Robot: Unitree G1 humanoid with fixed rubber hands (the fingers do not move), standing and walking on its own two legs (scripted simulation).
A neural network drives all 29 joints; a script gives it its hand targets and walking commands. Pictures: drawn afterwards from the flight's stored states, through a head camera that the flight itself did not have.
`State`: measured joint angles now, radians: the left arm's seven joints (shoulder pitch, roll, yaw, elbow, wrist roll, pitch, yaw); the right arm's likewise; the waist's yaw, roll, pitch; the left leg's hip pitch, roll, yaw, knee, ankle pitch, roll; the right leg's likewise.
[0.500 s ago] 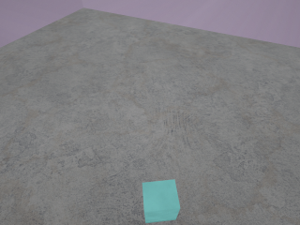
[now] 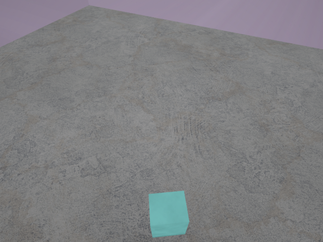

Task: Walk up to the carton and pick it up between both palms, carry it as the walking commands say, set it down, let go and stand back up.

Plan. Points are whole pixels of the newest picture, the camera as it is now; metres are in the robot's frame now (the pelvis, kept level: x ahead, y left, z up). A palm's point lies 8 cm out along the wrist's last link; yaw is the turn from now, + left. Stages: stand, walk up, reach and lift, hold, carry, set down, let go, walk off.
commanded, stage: walk up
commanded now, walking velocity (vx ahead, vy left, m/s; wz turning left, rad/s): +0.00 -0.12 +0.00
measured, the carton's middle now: (167, 215) +0.39 +0.00 -0.65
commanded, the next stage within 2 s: none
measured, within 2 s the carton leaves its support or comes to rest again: neither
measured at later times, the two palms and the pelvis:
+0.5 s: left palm out of the picture +0.04 +0.20 -0.12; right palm out of the picture +0.02 -0.27 -0.14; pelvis +0.02 -0.03 +0.01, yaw -1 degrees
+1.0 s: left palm out of the picture -0.01 +0.20 -0.14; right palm out of the picture +0.01 -0.27 -0.14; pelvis +0.01 -0.03 +0.01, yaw +1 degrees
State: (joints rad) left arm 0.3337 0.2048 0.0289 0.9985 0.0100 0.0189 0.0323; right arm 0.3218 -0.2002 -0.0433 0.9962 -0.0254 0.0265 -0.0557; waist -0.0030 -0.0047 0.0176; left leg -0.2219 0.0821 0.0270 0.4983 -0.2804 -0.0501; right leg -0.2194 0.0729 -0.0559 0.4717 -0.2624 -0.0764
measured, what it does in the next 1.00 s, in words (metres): stands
